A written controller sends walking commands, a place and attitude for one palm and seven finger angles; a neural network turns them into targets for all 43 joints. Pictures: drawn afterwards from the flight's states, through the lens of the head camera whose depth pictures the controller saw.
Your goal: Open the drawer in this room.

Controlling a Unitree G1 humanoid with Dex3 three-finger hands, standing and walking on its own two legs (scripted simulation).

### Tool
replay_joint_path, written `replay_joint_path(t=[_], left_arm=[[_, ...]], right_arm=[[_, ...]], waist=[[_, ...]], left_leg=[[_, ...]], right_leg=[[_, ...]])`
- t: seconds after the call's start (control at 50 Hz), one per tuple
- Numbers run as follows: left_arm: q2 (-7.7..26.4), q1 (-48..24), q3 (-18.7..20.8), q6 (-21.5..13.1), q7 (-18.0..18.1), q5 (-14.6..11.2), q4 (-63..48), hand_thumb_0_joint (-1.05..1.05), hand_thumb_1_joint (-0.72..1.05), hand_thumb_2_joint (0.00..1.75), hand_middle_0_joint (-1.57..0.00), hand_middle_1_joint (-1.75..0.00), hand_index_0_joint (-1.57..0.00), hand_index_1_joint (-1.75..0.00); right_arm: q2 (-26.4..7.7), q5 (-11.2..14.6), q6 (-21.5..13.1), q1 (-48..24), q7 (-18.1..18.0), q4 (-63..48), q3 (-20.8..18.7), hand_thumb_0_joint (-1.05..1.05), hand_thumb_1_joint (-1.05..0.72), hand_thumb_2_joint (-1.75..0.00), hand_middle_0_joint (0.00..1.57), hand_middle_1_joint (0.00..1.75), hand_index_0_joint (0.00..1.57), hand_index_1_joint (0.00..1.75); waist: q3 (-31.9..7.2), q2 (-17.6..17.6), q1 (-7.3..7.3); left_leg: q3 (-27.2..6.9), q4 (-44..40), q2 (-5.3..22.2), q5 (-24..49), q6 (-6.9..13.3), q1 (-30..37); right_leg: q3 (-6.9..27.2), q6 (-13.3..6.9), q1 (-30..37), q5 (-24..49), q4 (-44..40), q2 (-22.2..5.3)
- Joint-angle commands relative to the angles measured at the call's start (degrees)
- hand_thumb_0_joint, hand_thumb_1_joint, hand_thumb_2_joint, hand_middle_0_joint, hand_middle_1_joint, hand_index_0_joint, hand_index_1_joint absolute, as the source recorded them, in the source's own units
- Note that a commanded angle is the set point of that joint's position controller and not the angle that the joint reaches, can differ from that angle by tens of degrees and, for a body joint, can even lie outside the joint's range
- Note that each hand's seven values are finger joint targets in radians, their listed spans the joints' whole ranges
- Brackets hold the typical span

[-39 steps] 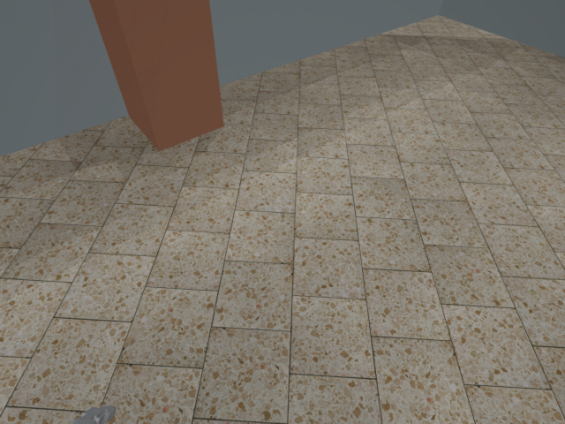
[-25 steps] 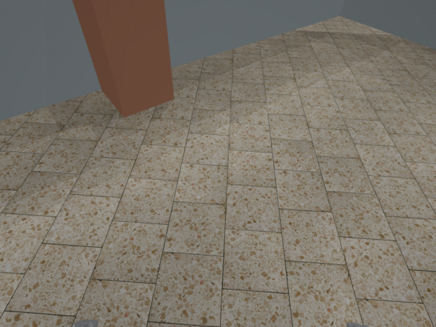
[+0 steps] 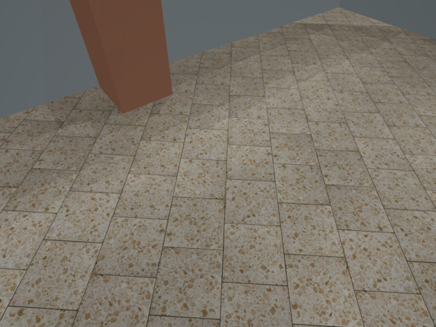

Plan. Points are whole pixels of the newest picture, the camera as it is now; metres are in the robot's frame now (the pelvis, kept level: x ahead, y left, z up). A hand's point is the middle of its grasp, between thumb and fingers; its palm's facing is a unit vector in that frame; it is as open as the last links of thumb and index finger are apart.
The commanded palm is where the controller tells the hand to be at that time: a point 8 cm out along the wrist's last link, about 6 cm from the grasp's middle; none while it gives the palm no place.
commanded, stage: stand and wait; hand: left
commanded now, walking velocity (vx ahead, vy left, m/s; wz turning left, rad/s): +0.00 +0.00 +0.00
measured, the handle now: out of the picture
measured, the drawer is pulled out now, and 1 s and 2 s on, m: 0.00 0.00 0.00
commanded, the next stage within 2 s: turn or walk to find it in 0.12 s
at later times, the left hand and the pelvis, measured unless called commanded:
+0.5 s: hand out of the picture +0.05 +0.22 -0.19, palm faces +0.08 -0.97 -0.25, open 7.4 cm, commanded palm none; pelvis -0.01 +0.01 -0.02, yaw +6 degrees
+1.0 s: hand out of the picture -0.03 +0.19 -0.18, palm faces +0.22 -0.95 -0.23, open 7.4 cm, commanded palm none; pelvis -0.03 +0.00 -0.01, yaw +12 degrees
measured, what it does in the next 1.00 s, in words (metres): steps on the spot: right foot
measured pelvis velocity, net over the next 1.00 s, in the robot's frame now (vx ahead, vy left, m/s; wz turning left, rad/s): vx -0.03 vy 0.00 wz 0.20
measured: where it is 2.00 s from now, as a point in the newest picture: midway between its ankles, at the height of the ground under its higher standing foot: outside the picture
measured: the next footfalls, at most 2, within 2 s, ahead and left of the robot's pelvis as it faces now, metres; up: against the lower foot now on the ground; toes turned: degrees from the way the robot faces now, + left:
right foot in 0.82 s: +0.01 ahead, -0.12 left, +0.00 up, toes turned +5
left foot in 1.14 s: -0.04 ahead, +0.13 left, +0.00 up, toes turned +21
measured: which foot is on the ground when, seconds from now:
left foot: down 0.00-0.84, up 0.86-1.00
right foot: down 0.00-0.52, up 0.54-0.80, down 0.82-1.00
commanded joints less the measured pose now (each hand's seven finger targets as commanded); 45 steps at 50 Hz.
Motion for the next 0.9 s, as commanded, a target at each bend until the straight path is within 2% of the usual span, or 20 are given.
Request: replay_joint_path(t=[0.0, 0.14, 0.26, 0.32, 0.38, 0.42, 0.44, 0.46, 0.48, 0.5, 0.52, 0.54, 0.6, 0.7, 0.74, 0.76, 0.78, 0.82, 0.86, 0.88], left_arm=[[11.7, -2.9, 2.2, -1.6, 0.7, -0.2, -3.6, 0.00, 0.90, 0.90, -0.20, -0.30, -0.20, -0.30], [11.8, -3.1, 2.3, -1.5, 0.7, -0.2, -3.7, 0.00, 0.90, 0.90, -0.20, -0.30, -0.20, -0.30], [5.8, 1.3, 1.8, 0.5, 1.6, -0.2, -4.3, 0.00, 0.90, 0.90, -0.20, -0.30, -0.20, -0.30], [6.8, 2.2, 2.5, 0.9, 1.9, -0.1, -5.7, 0.00, 0.90, 0.90, -0.20, -0.30, -0.20, -0.30], [7.9, 1.9, 3.3, 1.1, 2.1, 0.1, -7.9, 0.00, 0.90, 0.90, -0.20, -0.30, -0.20, -0.30], [7.6, 1.4, 3.4, 1.1, 2.3, 0.3, -9.2, 0.00, 0.90, 0.90, -0.20, -0.30, -0.20, -0.30], [7.1, 0.8, 3.4, 1.1, 2.4, 0.4, -9.6, 0.00, 0.90, 0.90, -0.20, -0.30, -0.20, -0.30], [6.0, 0.8, 3.2, 1.3, 2.3, 0.3, -9.9, 0.00, 0.90, 0.90, -0.20, -0.30, -0.20, -0.30], [4.0, 1.5, 2.9, 1.5, 2.2, 0.1, -10.1, 0.00, 0.90, 0.90, -0.20, -0.30, -0.20, -0.30], [1.3, 0.6, 2.3, 1.7, 2.1, -0.1, -10.5, 0.00, 0.90, 0.90, -0.20, -0.30, -0.20, -0.30], [0.8, -0.3, 2.1, 1.6, 2.3, -0.1, -10.4, 0.00, 0.90, 0.90, -0.20, -0.30, -0.20, -0.30], [0.9, 1.0, 2.2, 1.8, 2.4, -0.1, -9.8, 0.00, 0.90, 0.90, -0.20, -0.30, -0.20, -0.30], [-0.7, 4.1, 2.1, 1.5, 1.7, 0.0, -7.6, 0.00, 0.90, 0.90, -0.20, -0.30, -0.20, -0.30], [-3.8, 6.5, 1.4, 0.7, 1.6, -0.4, -5.8, 0.00, 0.90, 0.90, -0.20, -0.30, -0.20, -0.30], [-4.0, 8.6, 1.6, 0.4, 1.9, -0.4, -4.5, 0.00, 0.90, 0.90, -0.20, -0.30, -0.20, -0.30], [-3.3, 9.7, 1.7, 0.1, 2.1, -0.3, -4.1, 0.00, 0.90, 0.90, -0.20, -0.30, -0.20, -0.30], [-1.4, 9.7, 2.2, -0.1, 2.5, -0.2, -3.9, 0.00, 0.90, 0.90, -0.20, -0.30, -0.20, -0.30], [3.1, 9.6, 3.2, -0.1, 2.7, 0.2, -4.8, 0.00, 0.90, 0.90, -0.20, -0.30, -0.20, -0.30], [2.8, 8.3, 3.7, 0.0, 2.8, 0.4, -6.0, 0.00, 0.90, 0.90, -0.20, -0.30, -0.20, -0.30], [1.6, 7.6, 3.5, 0.2, 2.8, 0.5, -6.5, 0.00, 0.90, 0.90, -0.20, -0.30, -0.20, -0.30]], right_arm=[[-12.1, -0.1, -1.6, -3.8, -0.7, -3.8, -2.4, 0.00, -0.90, -0.90, 0.20, 0.30, 0.20, 0.30], [-11.9, -0.3, -1.4, -3.9, -0.6, -3.8, -2.4, 0.00, -0.90, -0.90, 0.20, 0.30, 0.20, 0.30], [-4.8, -0.5, 0.4, -0.7, -0.3, -5.0, -1.3, 0.00, -0.90, -0.90, 0.20, 0.30, 0.20, 0.30], [-4.3, -0.5, 1.1, 0.2, -0.3, -6.5, -1.8, 0.00, -0.90, -0.90, 0.20, 0.30, 0.20, 0.30], [-3.5, -0.4, 1.8, 1.9, -0.2, -7.8, -2.6, 0.00, -0.90, -0.90, 0.20, 0.30, 0.20, 0.30], [-2.6, -0.4, 2.1, 3.0, -0.2, -8.5, -3.0, 0.00, -0.90, -0.90, 0.20, 0.30, 0.20, 0.30], [-1.9, -0.3, 1.9, 4.4, -0.1, -8.3, -2.9, 0.00, -0.90, -0.90, 0.20, 0.30, 0.20, 0.30], [-1.7, -0.4, 1.7, 5.7, -0.1, -7.9, -2.9, 0.00, -0.90, -0.90, 0.20, 0.30, 0.20, 0.30], [-2.9, -0.7, 1.3, 6.5, 0.0, -7.8, -3.0, 0.00, -0.90, -0.90, 0.20, 0.30, 0.20, 0.30], [-5.7, -1.1, 0.9, 7.7, -0.1, -7.9, -3.5, 0.00, -0.90, -0.90, 0.20, 0.30, 0.20, 0.30], [-5.6, -1.0, 0.5, 8.0, -0.7, -7.5, -3.7, 0.00, -0.90, -0.90, 0.20, 0.30, 0.20, 0.30], [-5.4, -0.8, 0.3, 7.3, -1.3, -7.5, -3.5, 0.00, -0.90, -0.90, 0.20, 0.30, 0.20, 0.30], [-3.2, -0.7, 0.1, 5.2, -1.9, -8.0, -3.2, 0.00, -0.90, -0.90, 0.20, 0.30, 0.20, 0.30], [-1.5, -0.6, 0.0, 7.8, -2.1, -6.0, -3.5, 0.00, -0.90, -0.90, 0.20, 0.30, 0.20, 0.30], [-0.9, -0.2, 0.0, 7.9, -2.0, -5.4, -3.5, 0.00, -0.90, -0.90, 0.20, 0.30, 0.20, 0.30], [-0.1, 0.1, 0.1, 7.7, -1.7, -5.3, -3.4, 0.00, -0.90, -0.90, 0.20, 0.30, 0.20, 0.30], [1.6, 0.4, 0.2, 7.7, -1.5, -5.5, -3.2, 0.00, -0.90, -0.90, 0.20, 0.30, 0.20, 0.30], [3.7, 0.3, 0.6, 5.7, -1.0, -7.6, -2.9, 0.00, -0.90, -0.90, 0.20, 0.30, 0.20, 0.30], [2.4, -0.4, 2.2, 3.1, -0.8, -8.1, -3.9, 0.00, -0.90, -0.90, 0.20, 0.30, 0.20, 0.30], [2.2, -0.5, 2.6, 3.4, -0.7, -7.7, -4.4, 0.00, -0.90, -0.90, 0.20, 0.30, 0.20, 0.30]], waist=[[-4.9, 0.0, 0.10], [-3.3, 0.1, 0.17], [-4.1, -0.2, 0.68], [-4.5, -3.1, 0.74], [-4.4, -7.9, 0.18], [-3.9, -8.8, -0.44], [-3.8, -8.4, -1.13], [-4.1, -5.8, -1.48], [-4.2, 1.0, -1.65], [-3.6, 12.6, -2.17], [-2.6, 15.3, -2.35], [-2.7, 13.1, -1.45], [-4.0, 8.6, 0.06], [-6.3, 6.4, -0.47], [-6.0, 5.7, 0.41], [-5.7, 4.4, 0.75], [-4.3, 0.9, 0.54], [-1.1, -9.0, 0.85], [2.6, -14.7, 1.85], [4.2, -11.7, 1.20]], left_leg=[[-6.0, -4.7, 6.8, 6.3, 1.8, 0.1], [-6.3, -4.6, 6.5, 5.6, 1.7, -1.2], [-6.1, 0.5, 5.7, 9.5, 0.9, -6.3], [-4.9, 5.7, 3.9, 8.5, 0.4, -8.9], [-2.5, 13.4, 2.1, 2.4, -0.2, -9.2], [-1.5, 15.7, 1.8, -3.7, -0.4, -9.1], [-1.2, 13.0, 2.4, -3.4, -0.4, -7.2], [-2.4, 8.8, 3.4, 2.1, 0.1, -4.0], [-8.6, 4.1, 7.0, 7.6, 1.8, -2.4], [-20.5, -3.6, 13.3, 10.1, 5.7, -3.5], [-26.6, -8.6, 16.0, 13.4, 9.0, -3.4], [-25.9, -9.2, 16.4, 12.8, 10.2, -3.3], [-19.4, -6.9, 13.6, 12.2, 10.3, -2.1], [-15.3, -4.6, 11.2, 19.2, 9.2, 2.8], [-14.1, -2.6, 9.4, 17.4, 6.9, 0.0], [-13.0, -1.0, 7.9, 14.9, 5.1, -3.2], [-11.3, 1.2, 6.2, 9.6, 3.1, -9.8], [-2.7, 8.6, -0.3, -3.4, -0.2, -14.9], [-1.7, 23.1, 0.6, -13.9, -0.6, -15.5], [-1.5, 29.7, 0.7, -13.4, -0.7, -16.4]], right_leg=[[5.3, -2.4, 1.0, 5.4, -4.2, -6.0], [4.9, -2.2, 0.3, 3.4, -4.4, -6.3], [3.1, -1.0, 1.2, 6.7, -0.2, -7.9], [4.4, -2.5, 0.8, 7.3, 0.0, -10.9], [6.5, -6.0, -2.2, 7.2, -1.5, -15.9], [6.0, -7.4, -4.0, 9.5, -0.4, -17.5], [4.7, -7.0, -5.4, 9.5, 1.1, -16.9], [2.3, -5.2, -8.1, 6.5, 3.6, -14.7], [-1.8, -2.2, -10.9, 0.2, 8.7, -9.4], [-6.2, 1.1, -12.2, -9.6, 17.5, -2.4], [-3.1, 1.2, -13.9, -19.5, 24.7, -0.7], [0.2, 0.8, -13.9, -20.0, 28.5, -2.0], [0.3, 0.7, -13.2, -16.5, 27.5, -2.7], [-1.6, 1.0, -7.2, -12.0, 11.7, -1.0], [-2.3, 1.2, -1.2, -4.3, 2.0, -0.8], [-1.4, 1.1, 2.4, 0.4, -1.9, -2.0], [2.7, 0.0, 6.6, 2.2, -3.1, -6.0], [10.9, -5.9, 3.1, 5.1, -6.6, -18.0], [12.3, -10.3, -5.1, 3.8, -10.0, -20.7], [10.4, -10.6, -7.1, 4.9, -10.2, -19.8]])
